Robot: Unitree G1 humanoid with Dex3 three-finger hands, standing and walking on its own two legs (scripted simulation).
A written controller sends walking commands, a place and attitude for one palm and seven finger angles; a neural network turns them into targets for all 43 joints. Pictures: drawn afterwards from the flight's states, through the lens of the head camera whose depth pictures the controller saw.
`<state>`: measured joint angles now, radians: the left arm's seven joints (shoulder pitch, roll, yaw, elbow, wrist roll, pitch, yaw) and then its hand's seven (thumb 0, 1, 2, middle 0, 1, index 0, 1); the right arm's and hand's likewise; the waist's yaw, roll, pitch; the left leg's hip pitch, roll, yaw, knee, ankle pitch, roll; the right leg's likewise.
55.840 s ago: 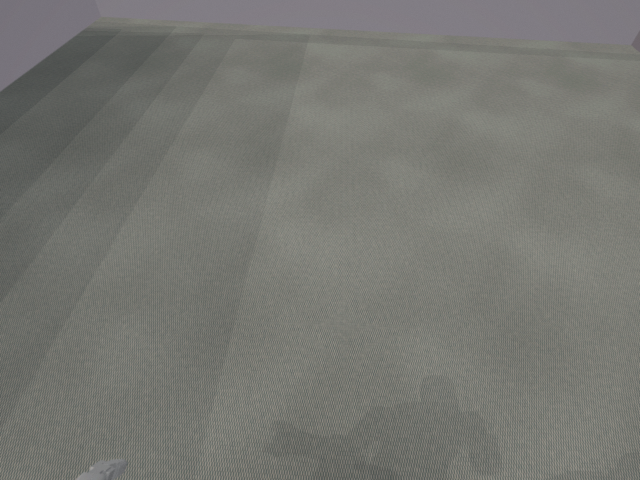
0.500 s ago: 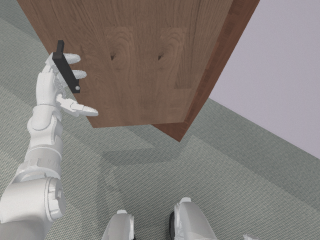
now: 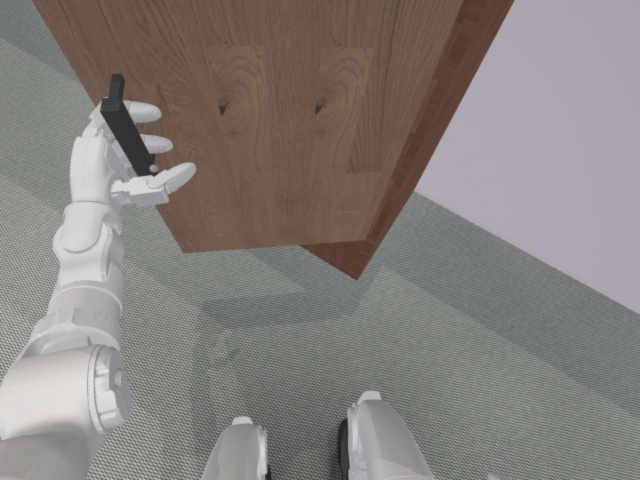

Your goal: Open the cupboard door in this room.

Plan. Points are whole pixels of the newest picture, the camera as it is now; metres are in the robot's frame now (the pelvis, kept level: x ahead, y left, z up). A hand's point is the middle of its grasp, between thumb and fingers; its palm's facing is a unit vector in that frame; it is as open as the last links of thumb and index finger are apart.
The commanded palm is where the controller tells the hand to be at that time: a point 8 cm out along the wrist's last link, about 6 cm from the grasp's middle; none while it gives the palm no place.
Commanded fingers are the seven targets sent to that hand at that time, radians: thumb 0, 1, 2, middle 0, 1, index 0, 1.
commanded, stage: close the thumb around the handle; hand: left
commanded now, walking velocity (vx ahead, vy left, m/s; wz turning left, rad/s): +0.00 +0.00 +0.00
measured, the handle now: (134, 132) +0.53 +0.21 +0.05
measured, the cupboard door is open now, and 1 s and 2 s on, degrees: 39 63 77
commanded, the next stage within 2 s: pull the door open along its arc in 0.30 s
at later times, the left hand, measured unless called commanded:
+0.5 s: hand (154, 169) +0.48 +0.18 +0.05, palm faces +0.02 -1.00 -0.01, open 5.5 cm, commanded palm +0.44 +0.23 +0.05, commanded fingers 0.00 0.90 0.90 -0.40 -1.35 -0.40 -1.35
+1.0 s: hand (193, 280) +0.34 +0.12 +0.05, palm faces +0.29 -0.96 +0.05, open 6.1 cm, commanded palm +0.27 +0.20 +0.05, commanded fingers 0.00 0.90 0.90 -0.40 -1.35 -0.40 -1.35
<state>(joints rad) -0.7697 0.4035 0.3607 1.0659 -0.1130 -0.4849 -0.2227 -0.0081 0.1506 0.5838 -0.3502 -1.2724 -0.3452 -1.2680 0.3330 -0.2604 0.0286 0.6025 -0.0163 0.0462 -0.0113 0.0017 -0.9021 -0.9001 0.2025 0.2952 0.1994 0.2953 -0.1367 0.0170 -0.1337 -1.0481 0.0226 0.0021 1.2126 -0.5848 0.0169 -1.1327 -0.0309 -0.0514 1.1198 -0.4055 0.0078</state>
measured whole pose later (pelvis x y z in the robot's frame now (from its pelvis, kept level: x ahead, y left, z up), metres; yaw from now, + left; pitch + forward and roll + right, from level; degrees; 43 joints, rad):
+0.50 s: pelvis +0.01 +0.00 +0.00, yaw +0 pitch +24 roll -2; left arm -0.73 0.39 0.36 1.02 -0.12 -0.48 -0.22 0.01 0.77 0.85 -0.38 -1.35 -0.37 -1.35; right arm 0.33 -0.26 0.02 0.60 -0.02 0.05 -0.01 0.00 -0.90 -0.90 0.20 0.30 0.20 0.30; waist -0.13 0.02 -0.14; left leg -1.03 0.03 0.00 1.20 -0.59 0.01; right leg -1.12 -0.03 -0.05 1.11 -0.41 0.01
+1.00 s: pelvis +0.03 -0.01 +0.02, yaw +0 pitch +19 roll +0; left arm 0.05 0.00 0.02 0.24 -0.05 -0.47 0.25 0.01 0.65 0.70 -0.39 -1.35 -0.39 -1.35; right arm 0.22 -0.19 -0.01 0.50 -0.04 0.02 0.04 0.01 -0.90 -0.90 0.20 0.29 0.20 0.29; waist -0.02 0.00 -0.17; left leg -0.85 0.02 0.03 1.11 -0.60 0.01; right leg -0.97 -0.03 -0.03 1.07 -0.44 0.00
